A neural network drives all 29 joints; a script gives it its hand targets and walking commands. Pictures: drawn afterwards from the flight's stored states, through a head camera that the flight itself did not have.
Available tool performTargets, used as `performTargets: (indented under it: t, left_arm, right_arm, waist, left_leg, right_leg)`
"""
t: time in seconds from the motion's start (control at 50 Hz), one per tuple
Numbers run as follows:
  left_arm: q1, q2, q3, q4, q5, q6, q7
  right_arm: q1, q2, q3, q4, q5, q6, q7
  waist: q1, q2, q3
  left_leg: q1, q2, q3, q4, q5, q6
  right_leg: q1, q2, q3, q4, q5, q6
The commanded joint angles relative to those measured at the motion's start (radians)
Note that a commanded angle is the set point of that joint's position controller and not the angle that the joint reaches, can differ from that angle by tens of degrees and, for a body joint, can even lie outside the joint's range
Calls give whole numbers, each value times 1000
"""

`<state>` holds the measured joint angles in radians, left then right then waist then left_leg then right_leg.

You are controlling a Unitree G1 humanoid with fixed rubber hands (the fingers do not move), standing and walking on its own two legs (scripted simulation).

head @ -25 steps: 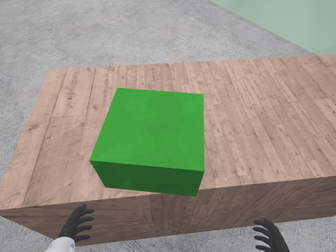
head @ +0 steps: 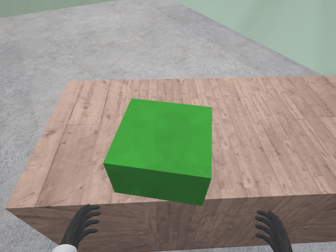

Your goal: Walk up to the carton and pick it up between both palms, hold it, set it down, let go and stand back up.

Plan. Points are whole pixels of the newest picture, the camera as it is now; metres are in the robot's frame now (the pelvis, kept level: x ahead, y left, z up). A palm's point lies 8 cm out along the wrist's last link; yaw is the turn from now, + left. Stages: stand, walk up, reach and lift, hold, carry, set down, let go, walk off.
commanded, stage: reach and lift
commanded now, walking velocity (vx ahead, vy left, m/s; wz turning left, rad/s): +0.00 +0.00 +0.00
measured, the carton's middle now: (164, 148) +0.43 +0.03 -0.06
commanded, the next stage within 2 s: none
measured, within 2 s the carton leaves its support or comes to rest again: neither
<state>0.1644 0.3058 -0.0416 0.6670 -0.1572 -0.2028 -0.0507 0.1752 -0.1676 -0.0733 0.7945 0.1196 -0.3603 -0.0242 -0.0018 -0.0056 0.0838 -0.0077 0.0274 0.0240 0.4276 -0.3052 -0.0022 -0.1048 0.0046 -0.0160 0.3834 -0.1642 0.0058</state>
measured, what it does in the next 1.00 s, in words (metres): stands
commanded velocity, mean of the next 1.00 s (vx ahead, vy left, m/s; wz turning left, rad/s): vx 0.00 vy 0.00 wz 0.00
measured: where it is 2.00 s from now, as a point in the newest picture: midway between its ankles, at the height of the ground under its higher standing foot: outside the picture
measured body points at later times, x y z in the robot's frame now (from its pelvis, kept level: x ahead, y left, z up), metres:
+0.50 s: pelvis -0.02 -0.01 -0.01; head -0.02 +0.00 +0.44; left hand +0.21 +0.26 -0.04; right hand +0.19 -0.24 -0.05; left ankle -0.04 +0.11 -0.74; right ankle +0.04 -0.13 -0.74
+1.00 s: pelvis -0.02 +0.00 -0.01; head -0.01 +0.01 +0.44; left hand +0.28 +0.26 -0.01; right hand +0.26 -0.24 -0.02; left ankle -0.04 +0.11 -0.74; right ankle +0.03 -0.13 -0.74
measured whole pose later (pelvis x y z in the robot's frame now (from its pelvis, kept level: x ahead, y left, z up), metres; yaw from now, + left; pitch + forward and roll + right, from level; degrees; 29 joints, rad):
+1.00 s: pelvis -0.02 +0.00 -0.01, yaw +3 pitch +0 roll -1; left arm -0.21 0.42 -0.14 0.88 -0.41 -0.35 -0.10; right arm -0.12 -0.20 0.00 0.75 0.29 -0.32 -0.08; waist -0.06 -0.01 0.00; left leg -0.25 0.00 -0.02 0.57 -0.32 0.00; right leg -0.33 -0.01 -0.03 0.52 -0.20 0.01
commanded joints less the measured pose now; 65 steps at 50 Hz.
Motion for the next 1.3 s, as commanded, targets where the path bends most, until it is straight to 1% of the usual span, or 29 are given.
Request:
performTargets:
  t: [0.0,0.02,0.04,0.1,0.18,0.24,0.28,0.36,0.4,0.44,0.46,0.54,0.58,0.68,0.7,0.74,0.76,0.8,0.84,0.88,0.9,0.92,0.94,1.0,1.06,1.08,1.16,1.2,1.28]
  left_arm:
    - [-184,175,34,-106,-62,-109,-11]
    - [-189,189,34,-98,-77,-125,-13]
    - [-190,191,28,-74,-87,-134,-17]
    - [-225,211,23,-68,-115,-163,-22]
    - [-207,227,11,-26,-152,-188,-47]
    - [-221,249,24,-21,-178,-221,-62]
    - [-219,246,22,-19,-185,-241,-65]
    - [-290,266,12,13,-207,-263,-74]
    - [-322,274,10,-8,-211,-276,-68]
    - [-336,279,-1,1,-218,-280,-68]
    - [-358,286,-5,-6,-221,-280,-63]
    - [-411,296,-17,10,-245,-265,-56]
    - [-430,302,-17,-28,-250,-261,-49]
    - [-413,278,-27,35,-233,-234,-51]
    - [-477,291,-16,20,-239,-225,-50]
    - [-494,288,-24,33,-250,-221,-50]
    - [-509,287,-32,14,-255,-222,-47]
    - [-527,276,-39,23,-253,-218,-43]
    - [-550,285,-33,84,-258,-207,-50]
    - [-586,289,-30,79,-257,-202,-50]
    - [-598,289,-27,62,-253,-200,-45]
    - [-634,297,-33,49,-262,-203,-43]
    - [-642,298,-28,85,-260,-199,-43]
    - [-704,299,-28,84,-259,-188,-36]
    - [-738,298,-34,88,-258,-174,-34]
    - [-755,296,-30,114,-259,-167,-37]
    - [-837,295,-33,210,-251,-136,-52]
    - [-871,293,-29,194,-241,-130,-44]
    - [-996,313,-36,241,-263,-123,-43]
  right_arm:
    - [-119,-84,-24,-156,11,-60,-15]
    - [-123,-78,-17,-162,19,-64,-16]
    - [-123,-77,-21,-154,17,-63,-19]
    - [-154,-78,-20,-177,21,-73,-29]
    - [-142,-70,0,-182,41,-91,-40]
    - [-165,-69,19,-220,60,-119,-48]
    - [-144,-69,30,-204,82,-132,-45]
    - [-185,-46,50,-193,91,-135,-55]
    - [-201,-46,46,-202,97,-147,-55]
    - [-228,-50,54,-209,109,-147,-55]
    - [-250,-65,45,-218,107,-147,-57]
    - [-304,-84,40,-208,115,-121,-60]
    - [-318,-96,26,-223,117,-111,-61]
    - [-311,-102,44,-168,138,-73,-60]
    - [-378,-122,37,-192,140,-64,-59]
    - [-401,-120,35,-213,139,-52,-62]
    - [-413,-128,29,-228,138,-49,-61]
    - [-422,-135,30,-214,148,-36,-57]
    - [-452,-130,45,-191,156,-11,-58]
    - [-475,-140,47,-196,163,-4,-59]
    - [-482,-150,39,-203,168,-6,-59]
    - [-522,-162,30,-220,171,-6,-60]
    - [-532,-162,37,-200,172,4,-62]
    - [-573,-179,40,-183,195,25,-58]
    - [-612,-201,36,-202,197,33,-61]
    - [-630,-202,38,-178,200,42,-65]
    - [-700,-204,59,-120,209,73,-67]
    - [-714,-208,60,-104,219,80,-66]
    - [-840,-227,54,-118,222,103,-66]
  waist:
    - [-18,42,-74]
    - [-11,35,-79]
    - [-21,27,-67]
    - [-16,29,-105]
    - [-28,10,-113]
    - [-19,-18,-145]
    - [-20,13,-162]
    - [-31,11,-122]
    - [-29,37,-142]
    - [-28,40,-154]
    - [-32,54,-168]
    - [-41,47,-187]
    - [-41,56,-232]
    - [-51,64,-203]
    - [-39,60,-242]
    - [-51,36,-247]
    - [-57,49,-261]
    - [-54,63,-279]
    - [-58,36,-262]
    - [-56,35,-283]
    - [-51,54,-322]
    - [-59,53,-353]
    - [-57,42,-349]
    - [-54,70,-400]
    - [-61,61,-436]
    - [-69,54,-431]
    - [-69,40,-402]
    - [-65,58,-422]
    - [-71,37,-504]
  left_leg:
    - [-272,-24,30,-76,159,-27]
    - [-281,-27,30,-69,137,-24]
    - [-288,-29,26,-64,119,-23]
    - [-335,-29,23,-53,82,-19]
    - [-334,-36,17,-19,107,-23]
    - [-353,-46,12,8,139,-21]
    - [-338,-49,9,16,152,-33]
    - [-405,-54,8,21,24,-12]
    - [-414,-51,5,22,19,-21]
    - [-407,-50,-1,36,37,-22]
    - [-413,-45,-3,32,20,-27]
    - [-412,-44,-7,43,48,-31]
    - [-395,-42,-13,39,73,-37]
    - [-345,-39,-24,33,137,-47]
    - [-341,-37,-24,29,152,-49]
    - [-357,-42,-22,35,153,-44]
    - [-347,-42,-26,36,159,-47]
    - [-322,-37,-31,37,190,-52]
    - [-354,-44,-28,38,168,-37]
    - [-365,-45,-29,40,176,-37]
    - [-342,-42,-32,44,210,-45]
    - [-332,-43,-31,55,230,-46]
    - [-336,-44,-29,57,223,-42]
    - [-319,-41,-32,60,244,-44]
    - [-300,-42,-34,71,294,-51]
    - [-305,-44,-32,77,300,-49]
    - [-331,-49,-31,69,243,-38]
    - [-314,-45,-30,65,262,-40]
    - [-343,-48,-24,77,238,-31]
  right_leg:
    - [148,9,36,8,-2,-38]
    - [144,5,38,15,-18,-34]
    - [135,2,39,20,-29,-33]
    - [151,4,39,51,-44,-28]
    - [131,0,42,71,-4,-25]
    - [142,2,43,90,30,-18]
    - [131,2,42,97,37,-20]
    - [96,-16,60,107,-66,-15]
    - [86,-15,55,119,-63,-20]
    - [71,-14,51,123,-57,-22]
    - [69,-9,44,129,-65,-24]
    - [57,-7,38,133,-38,-25]
    - [66,-1,32,134,-12,-22]
    - [48,7,22,118,20,-30]
    - [50,10,19,111,19,-31]
    - [44,8,24,109,35,-25]
    - [36,8,20,109,35,-25]
    - [19,13,13,104,44,-31]
    - [32,6,25,99,35,-28]
    - [31,5,26,107,55,-26]
    - [22,8,17,109,74,-26]
    - [11,12,14,108,80,-24]
    - [13,12,13,108,77,-22]
    - [-4,16,7,112,85,-26]
    - [-18,21,2,108,134,-22]
    - [-16,20,6,107,142,-20]
    - [-44,13,4,101,99,-16]
    - [-50,17,1,101,99,-20]
    - [-64,13,1,107,102,-10]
